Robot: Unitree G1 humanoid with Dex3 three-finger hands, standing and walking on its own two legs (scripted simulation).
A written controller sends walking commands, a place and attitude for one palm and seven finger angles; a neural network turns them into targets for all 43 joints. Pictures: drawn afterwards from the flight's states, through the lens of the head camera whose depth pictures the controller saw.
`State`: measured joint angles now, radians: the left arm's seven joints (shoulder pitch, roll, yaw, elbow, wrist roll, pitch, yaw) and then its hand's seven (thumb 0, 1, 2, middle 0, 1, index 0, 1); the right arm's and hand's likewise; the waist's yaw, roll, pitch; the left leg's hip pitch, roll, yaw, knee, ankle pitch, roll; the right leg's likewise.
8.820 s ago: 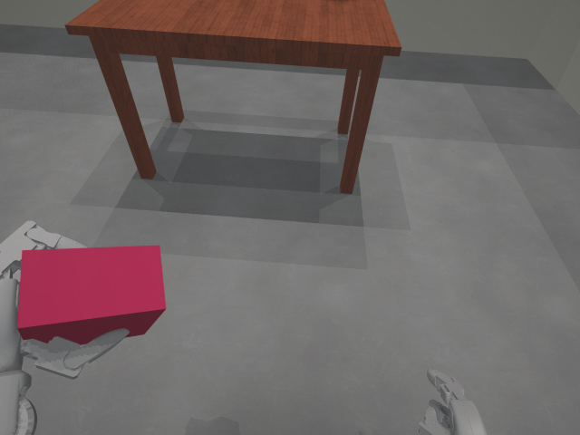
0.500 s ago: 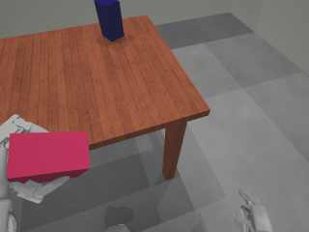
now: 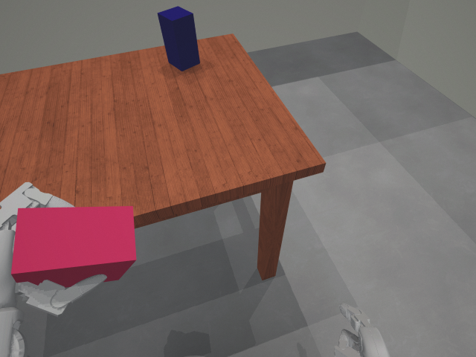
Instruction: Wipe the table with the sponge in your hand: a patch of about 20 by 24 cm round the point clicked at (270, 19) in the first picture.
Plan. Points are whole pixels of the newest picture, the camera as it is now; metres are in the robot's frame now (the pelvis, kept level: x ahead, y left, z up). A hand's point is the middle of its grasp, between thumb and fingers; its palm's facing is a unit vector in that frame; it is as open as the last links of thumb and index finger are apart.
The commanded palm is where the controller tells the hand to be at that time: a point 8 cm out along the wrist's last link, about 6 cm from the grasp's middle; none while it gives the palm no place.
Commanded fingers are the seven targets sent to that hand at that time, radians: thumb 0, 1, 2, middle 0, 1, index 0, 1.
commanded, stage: come to a stop and stand still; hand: left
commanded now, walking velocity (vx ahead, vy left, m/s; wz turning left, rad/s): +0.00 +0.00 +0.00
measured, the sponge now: (93, 249) +0.22 +0.20 +0.14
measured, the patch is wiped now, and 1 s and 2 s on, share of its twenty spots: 0.00 0.00 0.00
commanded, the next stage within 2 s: look again from close up in 0.74 s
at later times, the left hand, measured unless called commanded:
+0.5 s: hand (27, 289) +0.16 +0.24 +0.16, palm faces +0.40 -0.83 -0.38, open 10.7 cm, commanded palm +0.11 +0.29 +0.18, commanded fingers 0.00 0.10 1.30 -1.20 -1.60 -1.20 -1.60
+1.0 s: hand out of the picture +0.20 +0.30 +0.18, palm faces +0.49 -0.78 -0.38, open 10.7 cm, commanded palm +0.12 +0.29 +0.18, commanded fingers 0.00 0.10 1.30 -1.20 -1.60 -1.20 -1.60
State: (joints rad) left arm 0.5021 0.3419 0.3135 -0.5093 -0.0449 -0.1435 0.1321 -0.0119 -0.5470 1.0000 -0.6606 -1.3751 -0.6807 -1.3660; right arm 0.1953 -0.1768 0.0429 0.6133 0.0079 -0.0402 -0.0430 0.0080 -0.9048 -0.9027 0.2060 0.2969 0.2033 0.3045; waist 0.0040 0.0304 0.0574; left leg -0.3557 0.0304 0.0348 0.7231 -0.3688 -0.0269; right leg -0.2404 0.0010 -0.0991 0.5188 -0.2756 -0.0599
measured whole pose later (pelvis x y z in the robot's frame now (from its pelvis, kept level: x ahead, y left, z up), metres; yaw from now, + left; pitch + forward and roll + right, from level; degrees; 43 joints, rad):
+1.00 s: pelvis -0.04 +0.02 +0.00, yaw -1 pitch -1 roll -1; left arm 0.24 0.42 0.45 -0.27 -0.05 -0.23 0.11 -0.01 -0.55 1.00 -0.66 -1.38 -0.68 -1.37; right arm 0.22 -0.22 0.01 0.61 0.01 -0.13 -0.03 0.01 -0.91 -0.90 0.20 0.30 0.20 0.30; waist 0.04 0.00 0.05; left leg -0.26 0.02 0.07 0.51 -0.23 0.02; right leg -0.28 0.02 -0.08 0.45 -0.17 -0.04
